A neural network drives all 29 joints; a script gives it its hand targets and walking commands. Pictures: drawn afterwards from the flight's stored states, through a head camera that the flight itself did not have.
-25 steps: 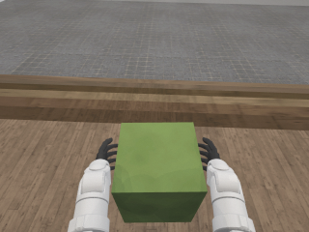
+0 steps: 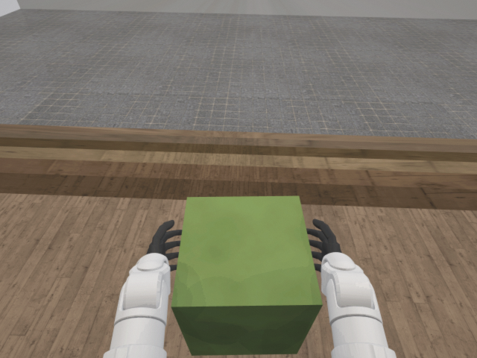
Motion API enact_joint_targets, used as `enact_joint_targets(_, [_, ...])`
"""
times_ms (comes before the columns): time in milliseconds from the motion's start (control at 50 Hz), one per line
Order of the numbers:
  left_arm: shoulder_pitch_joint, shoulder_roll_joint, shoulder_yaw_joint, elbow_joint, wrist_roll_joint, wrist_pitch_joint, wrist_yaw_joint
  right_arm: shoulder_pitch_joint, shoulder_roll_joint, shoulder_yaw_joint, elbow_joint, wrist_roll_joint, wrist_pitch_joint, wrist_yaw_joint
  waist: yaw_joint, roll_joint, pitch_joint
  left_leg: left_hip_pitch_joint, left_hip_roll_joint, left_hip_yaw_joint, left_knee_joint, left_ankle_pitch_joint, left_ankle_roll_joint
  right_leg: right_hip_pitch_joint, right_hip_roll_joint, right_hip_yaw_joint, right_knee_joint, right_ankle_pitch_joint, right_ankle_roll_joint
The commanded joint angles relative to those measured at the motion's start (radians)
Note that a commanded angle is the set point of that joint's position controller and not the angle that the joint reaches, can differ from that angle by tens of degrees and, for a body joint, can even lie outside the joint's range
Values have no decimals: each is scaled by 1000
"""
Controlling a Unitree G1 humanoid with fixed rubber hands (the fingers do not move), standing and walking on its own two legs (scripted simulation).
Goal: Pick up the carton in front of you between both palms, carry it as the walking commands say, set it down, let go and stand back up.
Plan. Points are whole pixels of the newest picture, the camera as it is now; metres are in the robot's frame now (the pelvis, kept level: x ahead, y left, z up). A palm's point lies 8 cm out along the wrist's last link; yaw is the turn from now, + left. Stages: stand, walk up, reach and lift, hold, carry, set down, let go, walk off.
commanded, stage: reach and lift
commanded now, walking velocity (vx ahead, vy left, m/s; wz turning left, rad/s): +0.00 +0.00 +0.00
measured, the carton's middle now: (243, 278) +0.30 +0.00 -0.04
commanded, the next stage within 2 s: hold in 0.06 s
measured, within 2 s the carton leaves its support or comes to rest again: neither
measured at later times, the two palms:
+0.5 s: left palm (155, 262) +0.27 +0.15 +0.05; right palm (334, 262) +0.28 -0.15 +0.05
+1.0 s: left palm (171, 226) +0.33 +0.13 +0.07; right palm (341, 233) +0.32 -0.17 +0.07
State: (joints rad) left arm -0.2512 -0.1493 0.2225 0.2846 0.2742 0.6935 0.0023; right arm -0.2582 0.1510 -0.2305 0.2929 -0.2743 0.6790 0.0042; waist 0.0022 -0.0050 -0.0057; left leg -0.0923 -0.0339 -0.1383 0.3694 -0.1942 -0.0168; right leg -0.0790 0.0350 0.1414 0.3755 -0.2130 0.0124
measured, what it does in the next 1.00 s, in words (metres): stands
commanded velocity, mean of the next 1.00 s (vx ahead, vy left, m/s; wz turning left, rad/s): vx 0.16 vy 0.00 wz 0.00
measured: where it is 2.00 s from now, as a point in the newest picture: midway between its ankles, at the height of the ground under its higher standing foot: (253, 294)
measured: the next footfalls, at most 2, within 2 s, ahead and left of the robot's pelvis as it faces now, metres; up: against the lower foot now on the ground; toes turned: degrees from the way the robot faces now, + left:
right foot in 1.32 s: +0.26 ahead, -0.12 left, +0.00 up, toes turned -11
left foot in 1.72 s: +0.65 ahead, +0.04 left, +0.00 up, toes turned +9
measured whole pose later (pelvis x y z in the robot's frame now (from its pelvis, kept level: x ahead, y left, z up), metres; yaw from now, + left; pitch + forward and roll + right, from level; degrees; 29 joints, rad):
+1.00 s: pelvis +0.04 -0.01 -0.02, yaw -2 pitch +3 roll -1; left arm -0.24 -0.11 0.14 0.00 0.14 0.96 0.05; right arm -0.22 0.13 -0.14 -0.03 -0.17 0.96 -0.06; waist 0.01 0.02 -0.18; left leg -0.28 0.05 -0.03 0.62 -0.38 -0.02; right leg -0.26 -0.01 0.00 0.58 -0.35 0.01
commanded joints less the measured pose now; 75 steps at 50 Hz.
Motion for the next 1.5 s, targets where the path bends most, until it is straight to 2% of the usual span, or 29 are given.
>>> enact_joint_targets(0, [-485, -934, -546, -51, -254, -35, -245, -457, 949, 537, -27, 245, -19, 239, 1, 1, -240, 88, -72, 71, -32, 222, -7, 36, 68, -69, -45, 235, 13])
enact_joint_targets(140, [-477, -935, -617, -150, -298, 7, -237, -445, 940, 604, -127, 286, 24, 230, -5, 1, -275, 129, -71, 64, -46, 277, -9, 81, 68, -63, -60, 295, 15])
enact_joint_targets(280, [-489, -897, -540, -88, -254, 44, -237, -468, 901, 534, -68, 248, 59, 235, -3, 2, -142, 78, -65, 77, -71, 98, -1, 24, 62, -78, -83, 112, 6])
enact_joint_targets(680, [-571, -934, -534, -51, -253, 33, -247, -551, 928, 527, -32, 247, 44, 248, -3, 4, -195, 92, -61, 80, -57, 96, -6, 25, 61, -81, -70, 100, 3])
enact_joint_targets(700, [-569, -927, -537, -70, -259, 37, -244, -566, 918, 534, -55, 257, 48, 245, 2, 17, -212, -35, 110, 46, 26, -23, 12, -85, -106, -34, 19, -21, -11])
enact_joint_targets(760, [-587, -923, -586, -135, -297, 48, -233, -558, 917, 571, -116, 283, 63, 227, -2, 10, -203, -137, 97, 11, -6, -511, 29, -206, -85, -6, -3, -484, -26])
enact_joint_targets(840, [-587, -902, -687, -254, -368, 104, -211, -535, 900, 667, -228, 344, 121, 200, -5, 60, -283, -112, 151, -2, 9, -378, 57, -234, -69, -105, 137, -277, -21])
enact_joint_targets(920, [-599, -858, -761, -354, -455, 224, -192, -540, 829, 741, -354, 410, 239, 167, -8, 148, -244, -157, 227, -72, -39, -493, 103, -264, -44, -188, 147, -264, -16])
enact_joint_targets(940, [-595, -847, -765, -364, -474, 257, -187, -540, 812, 753, -376, 425, 274, 160, -3, 106, -228, -212, 198, -9, 11, -425, 87, -204, -68, -161, 93, -250, -23])
enact_joint_targets(960, [-578, -840, -769, -374, -492, 288, -183, -534, 808, 768, -399, 446, 306, 155, 4, -1, -221, -290, 146, 86, 136, -332, 57, -133, -135, -62, 20, -268, -42])
enact_joint_targets(980, [-539, -826, -773, -388, -504, 315, -175, -535, 817, 789, -433, 475, 338, 153, 16, -195, -236, -406, 85, 204, 339, -239, 18, -24, -247, 110, -40, -225, -94])
enact_joint_targets(1000, [-496, -822, -774, -400, -506, 339, -165, -539, 831, 810, -461, 511, 366, 155, 26, -275, -205, -545, 54, 255, 378, -269, -1, 64, -314, 232, -64, -67, -155])
enact_joint_targets(1040, [-488, -824, -786, -484, -510, 384, -144, -549, 860, 849, -504, 574, 409, 163, 30, -195, -222, -542, 51, 268, 246, -301, 1, 124, -323, 197, 2, 229, -192])
enact_joint_targets(1080, [-483, -843, -806, -579, -531, 424, -134, -480, 886, 843, -528, 604, 441, 166, 3, -99, -333, -158, 45, 297, 40, -122, 16, -38, -243, -24, 130, 187, -113])
enact_joint_targets(1100, [-483, -847, -815, -617, -541, 444, -137, -438, 896, 831, -531, 599, 452, 162, -16, 3, -375, 76, 120, 154, -43, -126, 49, -204, -158, -181, 304, 207, -55])
enact_joint_targets(1120, [-512, -860, -834, -659, -569, 468, -146, -398, 881, 810, -534, 567, 457, 153, -29, 258, -376, 299, 296, -117, -5, 129, 143, -497, -90, -281, 527, 122, 1])
enact_joint_targets(1140, [-511, -867, -842, -659, -586, 482, -158, -366, 873, 799, -555, 542, 469, 142, -31, 355, -334, 417, 402, -256, -34, 417, 235, -731, -40, -284, 566, -290, 3])
enact_joint_targets(1160, [-499, -881, -845, -659, -598, 486, -169, -374, 870, 809, -607, 538, 481, 135, -35, 233, -285, 448, 440, -252, -19, 510, 266, -814, -68, -238, 560, -421, -11])
enact_joint_targets(1180, [-470, -885, -838, -657, -602, 489, -175, -390, 886, 825, -647, 543, 492, 131, -39, 128, -291, 454, 435, -198, -15, 472, 247, -812, -83, -222, 500, -454, -17])
enact_joint_targets(1200, [-433, -882, -833, -662, -603, 494, -175, -389, 910, 832, -678, 554, 499, 130, -37, 100, -288, 425, 413, -124, -20, 410, 204, -768, -86, -231, 385, -391, -25])
enact_joint_targets(1260, [-372, -878, -824, -680, -585, 503, -162, -390, 875, 837, -732, 576, 520, 137, -10, 160, -330, 173, 286, 152, 19, 322, 93, -351, -14, -339, 113, -72, -25])
enact_joint_targets(1280, [-352, -872, -815, -687, -574, 505, -156, -374, 857, 843, -741, 585, 528, 142, 3, 122, -369, 17, 237, 254, 119, 289, 62, -78, 22, -401, 39, 38, -27])
enact_joint_targets(1300, [-329, -859, -800, -688, -558, 509, -150, -363, 834, 847, -752, 595, 537, 146, 9, 49, -425, -167, 204, 319, 255, 234, 32, 196, -16, -356, 59, 23, -49])
enact_joint_targets(1320, [-300, -838, -784, -679, -537, 514, -143, -404, 804, 846, -777, 604, 550, 154, 44, -171, -423, -358, 112, 371, 526, -23, -15, 274, -248, 40, -108, -207, -98])
enact_joint_targets(1340, [-328, -830, -776, -672, -523, 518, -136, -462, 794, 859, -790, 624, 565, 162, 38, -325, -368, -616, 26, 295, 697, -310, -14, 358, -426, 400, -161, -57, -235])
enact_joint_targets(1360, [-362, -829, -776, -693, -526, 527, -132, -459, 804, 865, -756, 633, 571, 167, 33, -192, -327, -697, 97, 183, 821, -337, 21, 343, -473, 395, -126, 46, -282])
enact_joint_targets(1400, [-392, -856, -791, -704, -541, 538, -133, -424, 815, 844, -715, 622, 572, 172, 26, -18, -319, -725, 157, 158, 837, -248, 42, 296, -427, 232, -93, 217, -241])
enact_joint_targets(1440, [-411, -878, -816, -712, -567, 541, -143, -382, 848, 826, -675, 599, 565, 168, 23, -24, -315, -674, 161, 180, 696, -143, 27, 256, -364, 61, -125, 305, -169])
enact_joint_targets(1480, [-402, -890, -832, -716, -589, 539, -159, -345, 874, 819, -659, 566, 552, 157, 22, -76, -296, -655, 122, 233, 591, -98, 15, 262, -324, -27, -132, 403, -147])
